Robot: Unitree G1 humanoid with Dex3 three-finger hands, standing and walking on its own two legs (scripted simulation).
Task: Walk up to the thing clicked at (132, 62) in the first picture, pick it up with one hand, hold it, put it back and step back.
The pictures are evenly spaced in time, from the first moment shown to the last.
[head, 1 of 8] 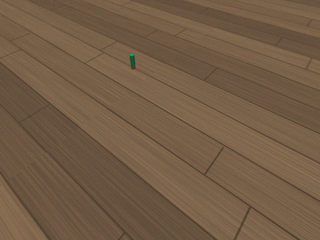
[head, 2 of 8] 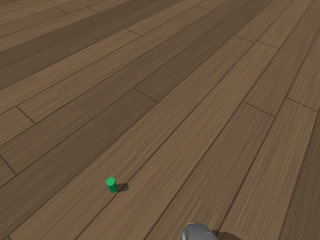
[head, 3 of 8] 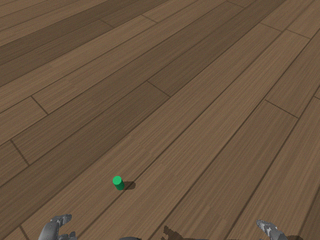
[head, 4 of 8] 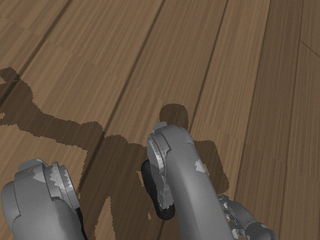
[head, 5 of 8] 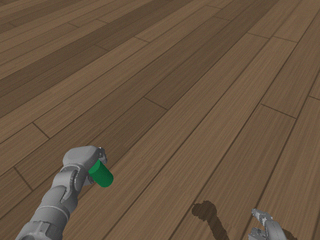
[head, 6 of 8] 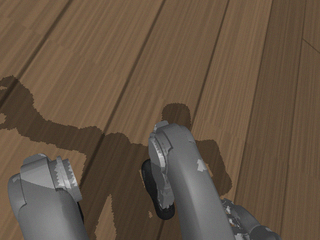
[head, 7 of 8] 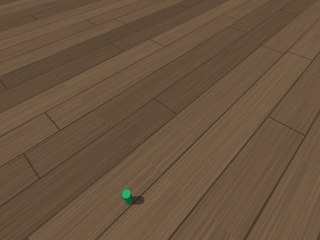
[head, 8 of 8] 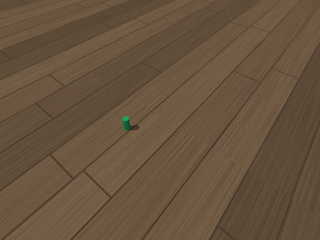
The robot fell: no
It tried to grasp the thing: yes
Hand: left
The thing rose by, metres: 0.64
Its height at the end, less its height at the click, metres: +0.00
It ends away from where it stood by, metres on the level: 0.01
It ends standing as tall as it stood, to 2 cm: yes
